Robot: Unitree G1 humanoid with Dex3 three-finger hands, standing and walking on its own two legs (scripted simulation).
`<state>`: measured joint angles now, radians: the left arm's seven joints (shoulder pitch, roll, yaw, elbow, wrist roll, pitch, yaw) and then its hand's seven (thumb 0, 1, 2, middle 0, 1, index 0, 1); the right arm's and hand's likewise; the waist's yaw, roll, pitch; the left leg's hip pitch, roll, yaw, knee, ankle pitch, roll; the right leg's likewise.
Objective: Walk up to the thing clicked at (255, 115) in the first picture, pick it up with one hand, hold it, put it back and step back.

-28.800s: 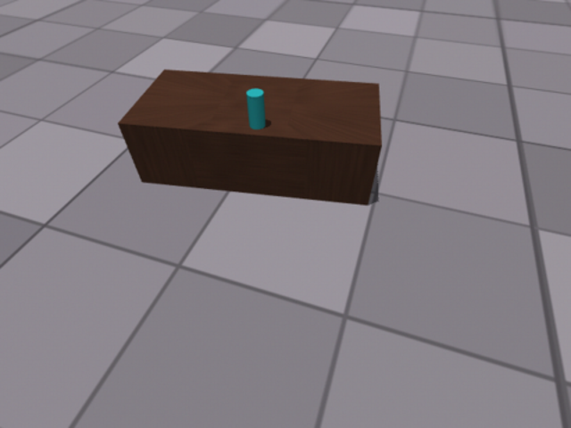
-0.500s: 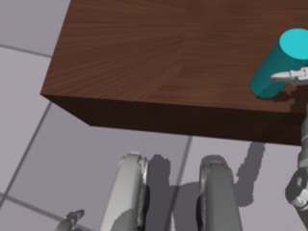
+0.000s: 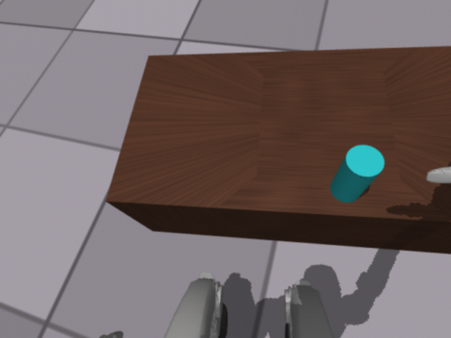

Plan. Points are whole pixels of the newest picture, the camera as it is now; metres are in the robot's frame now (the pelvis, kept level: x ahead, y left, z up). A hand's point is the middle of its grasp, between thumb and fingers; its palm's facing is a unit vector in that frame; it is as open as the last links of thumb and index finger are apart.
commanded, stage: home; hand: right
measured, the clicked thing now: (354, 176) +0.48 -0.23 -0.18
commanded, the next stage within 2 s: none
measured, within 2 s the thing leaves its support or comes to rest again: neither
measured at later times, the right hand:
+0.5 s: hand (429, 244) +0.29 -0.24 +0.02, palm faces +0.22 +0.92 -0.32, open 17.5 cm
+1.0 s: hand (385, 300) +0.22 -0.17 +0.05, palm faces +0.19 +0.94 -0.27, open 17.5 cm
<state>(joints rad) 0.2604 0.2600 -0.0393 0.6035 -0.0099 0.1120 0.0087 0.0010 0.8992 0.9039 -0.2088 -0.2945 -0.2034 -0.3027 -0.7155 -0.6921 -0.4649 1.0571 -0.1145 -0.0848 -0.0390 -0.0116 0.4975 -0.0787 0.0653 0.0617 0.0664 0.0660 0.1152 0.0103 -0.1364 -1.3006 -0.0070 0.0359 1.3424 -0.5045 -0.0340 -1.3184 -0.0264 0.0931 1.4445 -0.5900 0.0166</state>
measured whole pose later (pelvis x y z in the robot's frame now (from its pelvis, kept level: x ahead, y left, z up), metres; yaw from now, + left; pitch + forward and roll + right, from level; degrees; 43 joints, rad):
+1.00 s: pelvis +0.05 +0.03 +0.11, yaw -3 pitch +7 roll +1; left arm 0.23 0.22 -0.03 0.51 -0.02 -0.06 0.15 0.01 0.90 0.90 -0.21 -0.29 -0.20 -0.30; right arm 0.42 -0.19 0.01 0.09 0.03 0.18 -0.14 -0.01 0.55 -0.05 0.06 0.05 0.06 0.05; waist 0.01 -0.02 -0.08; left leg -0.55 0.01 0.04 0.87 -0.44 0.00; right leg -0.54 -0.03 0.07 0.89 -0.47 0.04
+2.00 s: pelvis +0.04 +0.00 +0.10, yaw -2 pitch +7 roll +2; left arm 0.27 0.20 -0.03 0.51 -0.01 -0.13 0.15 0.01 0.90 0.91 -0.21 -0.30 -0.20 -0.30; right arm 0.46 -0.20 0.01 0.00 0.01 0.25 -0.15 -0.01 0.59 -0.02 0.05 0.04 0.05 0.05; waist 0.01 -0.02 -0.09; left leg -0.60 0.01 0.01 0.90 -0.43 -0.03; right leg -0.60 -0.02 0.05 0.97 -0.49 0.01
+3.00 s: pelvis +0.04 +0.00 +0.11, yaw -2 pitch +2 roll +0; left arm 0.17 0.29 0.00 0.75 0.07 -0.03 0.02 0.01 0.90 0.90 -0.21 -0.30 -0.21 -0.30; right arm 0.26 -0.31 -0.01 0.54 -0.06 0.04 -0.03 -0.01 0.30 -0.29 0.15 0.19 0.15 0.20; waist 0.00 0.01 0.00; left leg -0.48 0.03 0.00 0.85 -0.42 -0.03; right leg -0.45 0.00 0.03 0.87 -0.46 0.00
